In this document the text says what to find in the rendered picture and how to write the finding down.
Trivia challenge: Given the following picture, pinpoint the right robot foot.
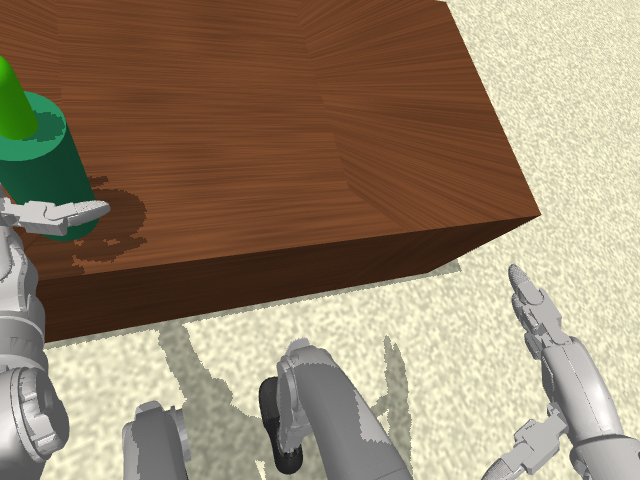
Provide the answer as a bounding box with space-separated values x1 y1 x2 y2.
259 377 303 475

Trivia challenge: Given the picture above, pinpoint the right robot arm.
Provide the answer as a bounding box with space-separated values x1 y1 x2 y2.
569 435 640 480

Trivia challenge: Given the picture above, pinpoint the bottle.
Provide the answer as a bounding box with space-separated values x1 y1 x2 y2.
0 56 99 241

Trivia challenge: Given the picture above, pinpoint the right robot hand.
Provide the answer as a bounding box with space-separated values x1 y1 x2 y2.
481 264 624 480

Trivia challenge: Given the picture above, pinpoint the left robot arm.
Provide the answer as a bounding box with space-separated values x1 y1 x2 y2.
0 225 69 480

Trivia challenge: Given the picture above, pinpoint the left robot hand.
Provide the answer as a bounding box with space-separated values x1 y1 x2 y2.
0 183 111 236

